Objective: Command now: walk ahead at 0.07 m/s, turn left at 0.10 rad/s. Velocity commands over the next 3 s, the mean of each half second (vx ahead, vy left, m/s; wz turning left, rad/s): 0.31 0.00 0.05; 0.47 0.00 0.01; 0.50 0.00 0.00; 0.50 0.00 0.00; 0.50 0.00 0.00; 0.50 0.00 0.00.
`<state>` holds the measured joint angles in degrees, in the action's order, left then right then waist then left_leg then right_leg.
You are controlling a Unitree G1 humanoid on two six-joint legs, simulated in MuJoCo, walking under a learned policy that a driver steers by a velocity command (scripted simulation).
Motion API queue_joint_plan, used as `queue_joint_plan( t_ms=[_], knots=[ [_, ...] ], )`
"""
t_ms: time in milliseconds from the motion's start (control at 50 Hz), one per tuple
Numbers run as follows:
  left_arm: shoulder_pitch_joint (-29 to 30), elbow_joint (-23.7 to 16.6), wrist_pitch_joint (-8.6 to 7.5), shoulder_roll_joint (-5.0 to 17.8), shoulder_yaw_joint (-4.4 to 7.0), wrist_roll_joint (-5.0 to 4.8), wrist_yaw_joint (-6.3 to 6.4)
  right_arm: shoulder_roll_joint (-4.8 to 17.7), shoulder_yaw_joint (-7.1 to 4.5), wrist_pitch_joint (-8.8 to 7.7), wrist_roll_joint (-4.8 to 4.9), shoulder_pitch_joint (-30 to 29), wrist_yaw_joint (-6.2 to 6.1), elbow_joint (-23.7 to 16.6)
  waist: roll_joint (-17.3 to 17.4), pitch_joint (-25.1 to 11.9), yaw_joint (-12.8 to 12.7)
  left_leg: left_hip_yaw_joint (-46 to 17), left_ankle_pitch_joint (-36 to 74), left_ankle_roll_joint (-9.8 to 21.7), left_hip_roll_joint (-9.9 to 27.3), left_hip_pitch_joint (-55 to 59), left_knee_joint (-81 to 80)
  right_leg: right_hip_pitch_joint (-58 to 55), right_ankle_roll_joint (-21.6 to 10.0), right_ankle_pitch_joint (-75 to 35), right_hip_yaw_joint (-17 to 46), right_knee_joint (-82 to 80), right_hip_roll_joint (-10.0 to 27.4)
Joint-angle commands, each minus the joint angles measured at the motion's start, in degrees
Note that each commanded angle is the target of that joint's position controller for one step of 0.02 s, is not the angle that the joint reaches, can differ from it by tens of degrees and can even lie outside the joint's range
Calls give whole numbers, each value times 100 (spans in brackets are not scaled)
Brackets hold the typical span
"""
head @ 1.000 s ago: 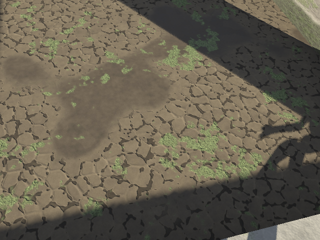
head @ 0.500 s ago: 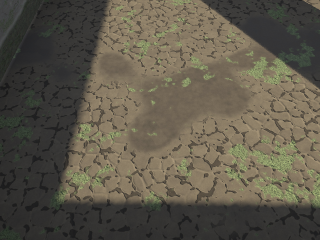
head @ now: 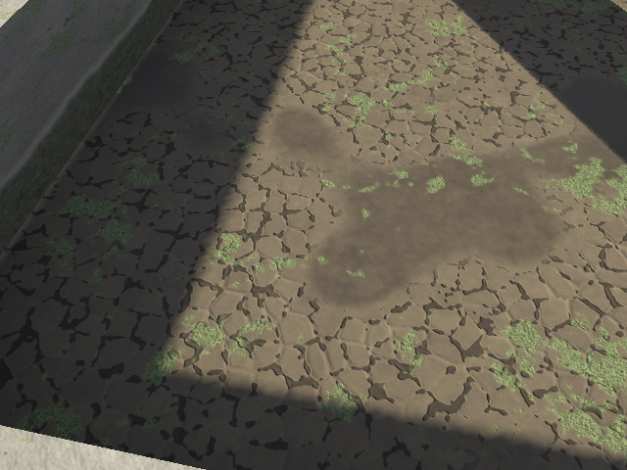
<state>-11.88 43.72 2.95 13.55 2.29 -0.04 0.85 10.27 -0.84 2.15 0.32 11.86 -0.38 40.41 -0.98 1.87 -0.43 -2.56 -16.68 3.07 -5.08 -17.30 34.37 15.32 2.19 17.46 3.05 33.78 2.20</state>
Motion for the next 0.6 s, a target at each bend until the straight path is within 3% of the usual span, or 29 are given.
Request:
queue_joint_plan(
  t_ms=[20,40,80,120,180,240,280,300,340,380,400,420,440,460,480,500,520,560,600],
  knots=[
    [12,-288,-51,874,149,101,-68,792,-225,-41,-154,119,46,-374,-558,-377,220,-731,-962,128,393,-208,-1335,-304,-384,367,359,-895,193],
    [73,-367,-36,741,125,87,-86,945,-272,17,-171,-155,74,-384,-462,-232,103,-567,-1122,99,306,87,-1025,91,-453,1406,384,-1126,79],
    [123,-453,-48,709,98,76,-14,797,-242,69,-133,-67,95,-375,-489,-58,181,-371,-1386,140,189,196,-669,472,-569,1983,499,-1336,98],
    [172,-540,-128,599,47,24,76,615,-190,60,-165,-31,20,-410,-468,105,206,-279,-1133,136,181,45,-493,582,-627,1908,623,-1320,128],
    [227,-711,-163,588,36,30,98,564,-147,-38,-174,44,-4,-473,-341,105,204,-309,-1024,172,203,-108,-479,542,-688,1707,670,-1103,97],
    [341,-930,-198,375,-23,6,82,804,-200,-79,-125,349,-12,-472,436,103,262,-1020,-1253,403,544,204,-853,859,-617,725,61,-22,-291],
    [374,-1090,-249,363,-42,63,40,1096,-283,-83,-75,703,-28,-438,948,-44,365,-2087,-731,817,1189,877,-1088,1624,-481,259,-381,746,-449],
    [400,-1133,-290,408,-28,74,18,1140,-292,-92,-83,824,-32,-418,895,-88,400,-2322,-113,965,1362,1093,-1014,1871,-477,399,-388,844,-415],
    [254,-1136,-376,324,-50,62,-44,1179,-293,-130,-94,818,-63,-385,825,-304,273,-2197,1294,1040,1442,1191,-666,1730,-482,601,-433,866,-379],
    [-391,-921,-435,220,-63,92,-60,1178,-298,-159,-21,498,-133,-365,791,-540,-98,-1494,1890,739,1092,527,-183,414,-557,60,-443,236,-346],
    [-771,-791,-440,385,-2,76,-32,1030,-265,-180,3,185,-146,-477,429,-604,-315,-946,2256,473,720,-134,417,-559,-675,-657,-58,-44,-200],
    [-1354,-637,-383,867,150,53,26,828,-235,-230,73,28,-153,-611,-471,-746,-497,-240,2204,174,251,-1199,1716,-1852,-904,-2265,768,-111,353],
    [-1754,-470,-332,1061,202,7,28,836,-231,-246,-12,-63,-141,-704,-1214,-645,-663,182,-788,-11,-23,-2609,2562,-2544,-1323,-4310,1841,-491,1342],
    [-1957,-436,-309,1038,192,-61,15,975,-304,-211,-94,-306,-160,-768,-870,-294,-742,36,-1501,-85,46,-3322,3260,-2573,-1695,-5208,2145,-500,1736],
    [-1784,-489,-320,899,146,-34,22,908,-298,-201,-105,-385,-140,-761,-499,-187,-621,-133,-1363,-128,152,-3432,3715,-2375,-1800,-5575,1888,-393,1698],
    [-1465,-531,-325,760,87,16,26,818,-272,-181,-74,-350,-96,-771,-404,-172,-374,-187,-1137,-155,236,-3294,3812,-2003,-1708,-5373,1598,-408,1570],
    [-1088,-592,-325,601,6,31,45,788,-253,-162,-61,-345,-66,-802,-410,-145,-127,-171,-846,-203,380,-2998,3596,-1494,-1548,-4873,1277,-496,1376],
    [-529,-670,-332,531,-37,82,2,811,-228,-115,-46,-155,-23,-727,-631,-189,189,85,-290,-344,457,-2018,2519,-662,-1205,-4426,620,-594,872],
    [-437,-633,-341,680,2,57,-28,708,-166,-67,-54,-149,8,-688,-881,-204,178,592,-61,-289,288,-861,1500,31,-1069,-4266,177,-556,542]
  ],
)
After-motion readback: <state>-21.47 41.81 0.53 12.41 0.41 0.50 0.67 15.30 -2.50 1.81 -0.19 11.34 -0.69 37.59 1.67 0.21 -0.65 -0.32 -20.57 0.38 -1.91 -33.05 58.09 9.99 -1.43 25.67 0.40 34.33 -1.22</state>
